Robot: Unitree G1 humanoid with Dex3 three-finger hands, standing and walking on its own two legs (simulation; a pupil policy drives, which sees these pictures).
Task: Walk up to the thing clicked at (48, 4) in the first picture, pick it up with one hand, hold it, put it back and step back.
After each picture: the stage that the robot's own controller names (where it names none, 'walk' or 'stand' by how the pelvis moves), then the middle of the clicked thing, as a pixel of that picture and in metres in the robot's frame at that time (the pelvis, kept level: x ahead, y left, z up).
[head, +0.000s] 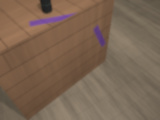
stand; (45, 2) +0.94 +0.22 +0.02
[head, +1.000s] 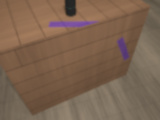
rise first; (70, 5) +0.88 +0.14 +0.03
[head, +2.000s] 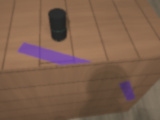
walk; (58, 25) +0.55 +0.16 +0.06
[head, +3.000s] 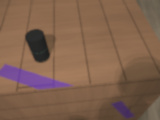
stand; (38, 46) +0.48 +0.18 +0.05
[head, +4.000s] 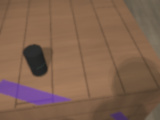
stand; (36, 61) +0.44 +0.19 +0.03
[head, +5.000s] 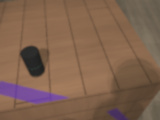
stand; (33, 62) +0.45 +0.21 +0.02
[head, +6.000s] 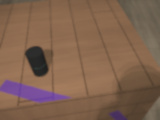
stand; (37, 62) +0.46 +0.20 +0.02
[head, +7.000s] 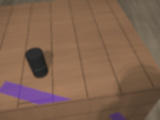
stand; (37, 63) +0.45 +0.20 +0.02
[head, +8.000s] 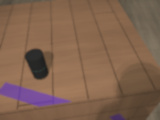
stand; (37, 64) +0.44 +0.20 +0.02
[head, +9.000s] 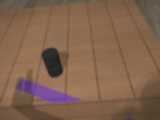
rise first; (52, 63) +0.45 +0.18 +0.02
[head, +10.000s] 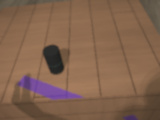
go down; (54, 60) +0.46 +0.17 +0.02
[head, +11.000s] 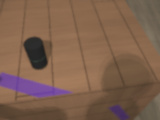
go down; (36, 54) +0.47 +0.16 +0.03
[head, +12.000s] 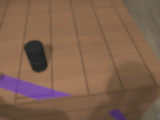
go down; (36, 57) +0.47 +0.17 +0.04
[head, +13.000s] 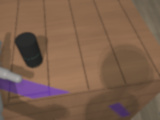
close in; (30, 51) +0.45 +0.17 +0.06
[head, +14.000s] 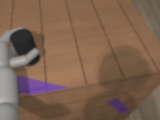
lift; (26, 48) +0.46 +0.18 +0.07
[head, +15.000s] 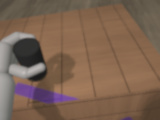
lift; (32, 61) +0.32 +0.15 +0.21
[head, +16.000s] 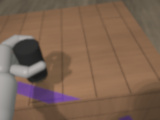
hold; (32, 62) +0.33 +0.16 +0.19
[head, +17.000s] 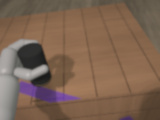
hold; (36, 65) +0.33 +0.16 +0.18
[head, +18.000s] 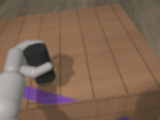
crouch; (40, 64) +0.34 +0.14 +0.16
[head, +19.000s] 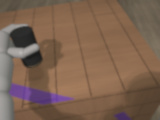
crouch; (27, 47) +0.41 +0.17 +0.17
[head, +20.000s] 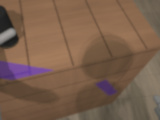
lower; (1, 28) +0.51 +0.18 +0.10
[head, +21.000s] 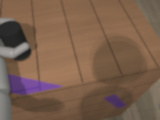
lower; (15, 42) +0.46 +0.18 +0.09
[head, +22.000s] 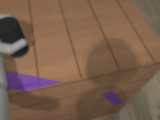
lower; (13, 38) +0.48 +0.18 +0.09
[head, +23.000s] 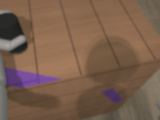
lower; (12, 35) +0.48 +0.18 +0.09
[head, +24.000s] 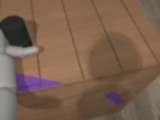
open; (18, 37) +0.48 +0.17 +0.09
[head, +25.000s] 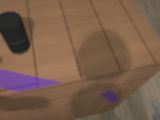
sink last; (14, 34) +0.48 +0.17 +0.09
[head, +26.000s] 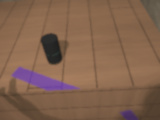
sink last; (52, 49) +0.49 +0.17 +0.07
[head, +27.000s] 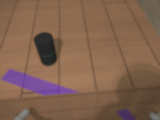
stand; (46, 49) +0.47 +0.16 +0.06
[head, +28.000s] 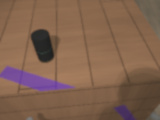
stand; (43, 46) +0.48 +0.17 +0.07
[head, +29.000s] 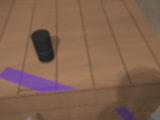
stand; (43, 47) +0.48 +0.17 +0.07
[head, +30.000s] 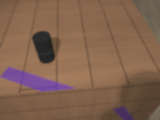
stand; (44, 48) +0.48 +0.17 +0.07
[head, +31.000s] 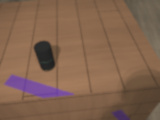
walk; (45, 56) +0.48 +0.18 +0.02
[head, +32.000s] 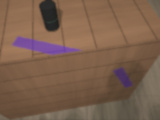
walk; (50, 16) +0.62 +0.16 +0.04
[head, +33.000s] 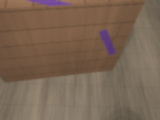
walk; out of the picture +0.90 +0.17 +0.04
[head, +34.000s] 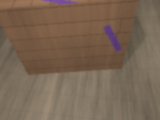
stand; out of the picture +1.14 +0.18 +0.03
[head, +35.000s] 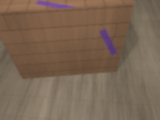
stand; out of the picture +1.12 +0.16 +0.02
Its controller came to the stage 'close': yes
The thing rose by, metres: 0.19
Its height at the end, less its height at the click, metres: +0.00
